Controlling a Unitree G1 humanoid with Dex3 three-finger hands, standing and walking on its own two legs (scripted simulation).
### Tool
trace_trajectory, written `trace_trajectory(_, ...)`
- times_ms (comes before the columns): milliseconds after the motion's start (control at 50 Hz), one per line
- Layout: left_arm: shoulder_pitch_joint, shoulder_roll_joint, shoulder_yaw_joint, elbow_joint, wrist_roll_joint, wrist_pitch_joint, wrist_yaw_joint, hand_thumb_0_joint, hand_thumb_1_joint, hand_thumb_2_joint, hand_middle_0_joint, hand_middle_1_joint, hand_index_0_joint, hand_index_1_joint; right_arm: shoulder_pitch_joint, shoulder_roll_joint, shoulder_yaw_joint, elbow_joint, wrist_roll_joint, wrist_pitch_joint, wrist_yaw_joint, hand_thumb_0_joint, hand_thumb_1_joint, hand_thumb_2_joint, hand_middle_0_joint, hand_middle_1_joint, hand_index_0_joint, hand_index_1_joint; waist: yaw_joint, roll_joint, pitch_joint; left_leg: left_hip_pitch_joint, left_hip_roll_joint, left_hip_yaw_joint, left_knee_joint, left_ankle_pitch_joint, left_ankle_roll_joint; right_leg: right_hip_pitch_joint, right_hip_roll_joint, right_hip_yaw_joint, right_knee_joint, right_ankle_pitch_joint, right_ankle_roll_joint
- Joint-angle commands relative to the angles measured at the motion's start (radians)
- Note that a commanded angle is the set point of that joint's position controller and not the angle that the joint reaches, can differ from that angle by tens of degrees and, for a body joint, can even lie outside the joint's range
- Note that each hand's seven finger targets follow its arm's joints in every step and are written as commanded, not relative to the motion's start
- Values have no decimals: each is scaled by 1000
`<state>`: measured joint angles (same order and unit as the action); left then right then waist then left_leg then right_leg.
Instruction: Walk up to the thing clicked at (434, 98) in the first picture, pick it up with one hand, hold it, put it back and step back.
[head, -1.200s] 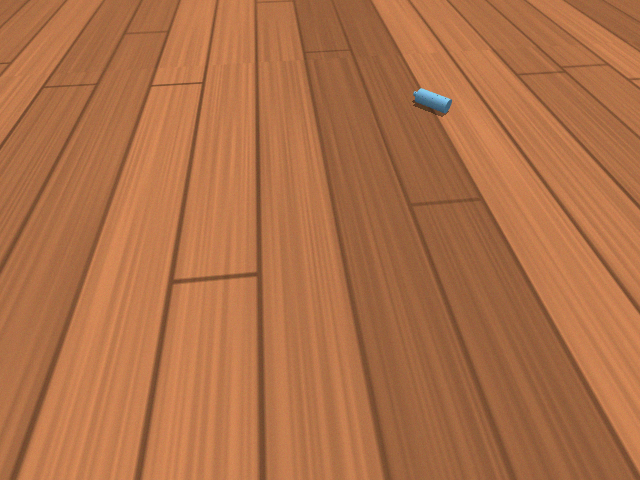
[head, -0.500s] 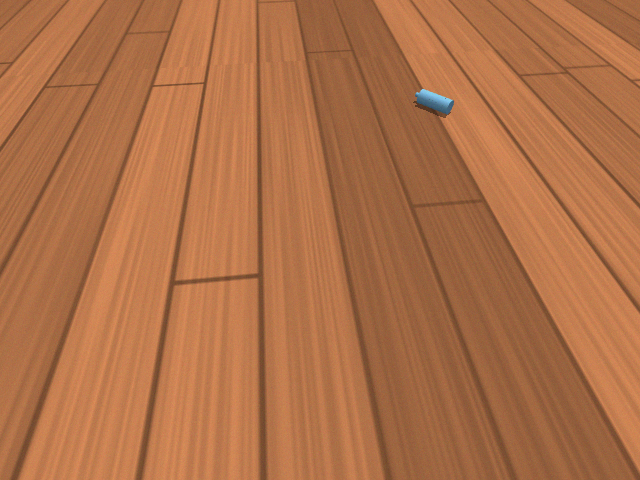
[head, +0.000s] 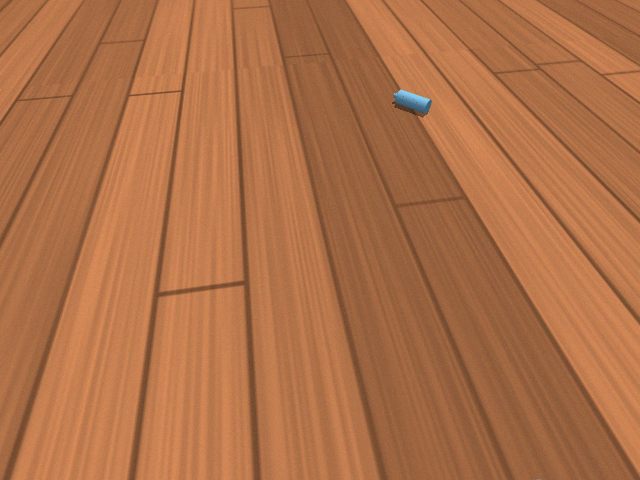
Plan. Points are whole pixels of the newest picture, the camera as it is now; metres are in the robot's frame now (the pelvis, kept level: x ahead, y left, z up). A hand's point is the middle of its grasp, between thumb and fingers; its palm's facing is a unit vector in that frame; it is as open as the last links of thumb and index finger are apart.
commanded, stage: walk up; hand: left
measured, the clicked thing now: (410, 100) +2.23 -0.47 -0.74
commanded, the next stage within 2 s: none
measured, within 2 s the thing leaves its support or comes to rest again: neither
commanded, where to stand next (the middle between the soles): +1.69 -0.39 m, yaw -39 degrees
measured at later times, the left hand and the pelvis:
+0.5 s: hand (241, 387) +0.28 +0.14 -0.12, palm faces -0.24 -0.89 -0.39, open 7.4 cm; pelvis +0.17 -0.11 +0.00, yaw -17 degrees
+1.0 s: hand (308, 200) +0.71 +0.06 -0.13, palm faces -0.48 -0.79 -0.38, open 7.4 cm; pelvis +0.48 -0.14 +0.00, yaw -27 degrees
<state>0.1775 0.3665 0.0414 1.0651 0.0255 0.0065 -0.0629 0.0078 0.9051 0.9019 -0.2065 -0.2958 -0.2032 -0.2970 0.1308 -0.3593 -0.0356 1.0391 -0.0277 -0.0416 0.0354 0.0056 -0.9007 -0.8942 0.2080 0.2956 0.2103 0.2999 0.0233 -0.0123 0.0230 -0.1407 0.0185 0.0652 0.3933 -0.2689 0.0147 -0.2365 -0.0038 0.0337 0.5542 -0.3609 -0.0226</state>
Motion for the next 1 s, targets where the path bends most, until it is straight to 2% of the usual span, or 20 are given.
trace_trajectory(0, -241, 263, 64, -199, 8, -45, -27, 0, 900, 900, -200, -300, -200, -300, 55, -358, -126, -142, -2, -57, -18, 0, -900, -900, 200, 300, 200, 300, -115, 69, -12, 217, 473, -421, -292, -392, 225, -536, -138, 52, 393, -67, 0)
trace_trajectory(60, -96, 257, 76, -169, -9, -37, -66, 0, 900, 900, -200, -300, -200, -300, -74, -359, -127, -196, -15, -65, -1, 0, -900, -900, 200, 300, 200, 300, -21, 163, -10, 93, 382, -198, -292, -378, 182, -349, -172, 10, 302, -28, 26)
trace_trajectory(160, -88, 253, 93, -177, -2, -38, -81, 0, 900, 900, -200, -300, -200, -300, -80, -354, -124, -213, -18, -54, 22, 0, -900, -900, 200, 300, 200, 300, -15, 137, 43, -71, 271, 33, -158, -337, 128, -131, -104, -149, 155, 87, 36)
trace_trajectory(220, 136, 287, 115, -122, 3, -51, -51, 0, 900, 900, -200, -300, -200, -300, -112, -333, -110, -220, -12, -38, 25, 0, -900, -900, 200, 300, 200, 300, 114, -33, -25, -240, 191, 136, 236, -198, 94, 189, -19, -207, 44, 91, 7)
trace_trajectory(240, 323, 374, 152, -84, 3, -66, -22, 0, 900, 900, -200, -300, -200, -300, -80, -260, -80, -235, -8, -36, 31, 0, -900, -900, 200, 300, 200, 300, 203, -295, -103, -397, 89, 172, 666, -128, 52, 388, -52, -21, -93, -170, -42)
trace_trajectory(260, 337, 492, 164, -108, -5, -76, -7, 0, 900, 900, -200, -300, -200, -300, -107, -194, -53, -305, 17, -43, 37, 0, -900, -900, 200, 300, 200, 300, 175, -484, -59, -698, -62, 64, 859, -350, -8, 399, -319, 631, -401, -388, -157)
trace_trajectory(280, 218, 498, 151, -149, -29, -71, -4, 0, 900, 900, -200, -300, -200, -300, -150, -290, -68, -294, 6, -42, 35, 0, -900, -900, 200, 300, 200, 300, 131, -221, -20, -668, 68, -112, 883, -259, -18, 255, -432, 818, -489, -628, -236)
trace_trajectory(340, 50, 398, 118, -199, -37, -84, 26, 0, 900, 900, -200, -300, -200, -300, -73, -315, -71, -225, 24, -40, 49, 0, -900, -900, 200, 300, 200, 300, 19, -81, 46, -584, 151, -134, 751, -23, -3, 155, -295, 459, -414, -347, -156)
trace_trajectory(400, 36, 347, 96, -221, -37, -110, 23, 0, 900, 900, -200, -300, -200, -300, 22, -308, -79, -193, 13, -15, 67, 0, -900, -900, 200, 300, 200, 300, -20, -111, 76, -465, 147, -107, 629, 83, -17, 16, -202, 256, -432, -233, -121)
trace_trajectory(480, 65, 354, 98, -242, -35, -130, 20, 0, 900, 900, -200, -300, -200, -300, -53, -289, -82, -251, -2, -8, 80, 0, -900, -900, 200, 300, 200, 300, -11, -82, 64, -475, 133, -75, 427, 155, -62, 22, -183, 167, -438, -162, -150)
trace_trajectory(580, 120, 352, 93, -231, -31, -129, 26, 0, 900, 900, -200, -300, -200, -300, -169, -245, -74, -299, -2, -27, 84, 0, -900, -900, 200, 300, 200, 300, 25, -65, 60, -341, 108, -48, 192, 252, -45, 41, -172, 104, -372, 46, -143)
trace_trajectory(640, 64, 365, 89, -247, -26, -128, 36, 0, 900, 900, -200, -300, -200, -300, -72, -250, -91, -272, 4, -29, 77, 0, -900, -900, 200, 300, 200, 300, -39, -63, 17, -155, 97, -38, 159, 218, -12, 44, -225, 128, -286, 263, -143)
trace_trajectory(680, 105, 325, 72, -244, -26, -120, 44, 0, 900, 900, -200, -300, -200, -300, 184, -301, -120, -190, -11, -39, 57, 0, -900, -900, 200, 300, 200, 300, -142, 99, -129, 171, 37, -20, 83, 78, 39, 1, -118, 32, 176, 439, -83)
trace_trajectory(700, 158, 251, 49, -247, -22, -114, 46, 0, 900, 900, -200, -300, -200, -300, 346, -375, -151, -168, -27, -43, 38, 0, -900, -900, 200, 300, 200, 300, -204, 267, -213, 370, 197, -249, 42, -155, 103, -227, -32, 3, 506, 267, -42)
trace_trajectory(720, 231, 210, 31, -253, -64, -115, 56, 0, 900, 900, -200, -300, -200, -300, 309, -444, -168, -195, -2, -55, 35, 0, -900, -900, 200, 300, 200, 300, -152, 418, -233, 458, 408, -691, -160, -278, 154, -459, 107, -2, 673, -123, -40)
trace_trajectory(740, 219, 264, 27, -221, -50, -120, 64, 0, 900, 900, -200, -300, -200, -300, 210, -431, -174, -217, 23, -53, 34, 0, -900, -900, 200, 300, 200, 300, -112, 283, -200, 315, 421, -720, -216, -369, 183, -433, 17, 97, 752, -68, -57)
trace_trajectory(780, 182, 310, 43, -195, -58, -126, 43, 0, 900, 900, -200, -300, -200, -300, 111, -331, -137, -255, 23, -54, 26, 0, -900, -900, 200, 300, 200, 300, -71, 136, -112, 161, 315, -383, -158, -190, 118, -372, -56, 91, 638, 80, -35)
trace_trajectory(820, 160, 297, 54, -183, -56, -112, 29, 0, 900, 900, -200, -300, -200, -300, 118, -285, -118, -244, 24, -63, 24, 0, -900, -900, 200, 300, 200, 300, -62, 158, -47, 55, 266, -234, -175, -23, 122, -332, -81, 60, 558, 104, -20)
trace_trajectory(860, 134, 266, 51, -190, -52, -99, 17, 0, 900, 900, -200, -300, -200, -300, 151, -277, -115, -243, 16, -72, 22, 0, -900, -900, 200, 300, 200, 300, -69, 152, -51, 88, 246, -155, -165, 144, 118, -330, -66, 51, 494, 116, -3)
trace_trajectory(980, -35, 237, 46, -246, -37, -87, -4, 0, 900, 900, -200, -300, -200, -300, 108, -298, -110, -272, 9, -73, 29, 0, -900, -900, 200, 300, 200, 300, -60, 122, 72, 21, 261, -43, -229, 87, 173, -342, -96, -30, 179, 222, 11)
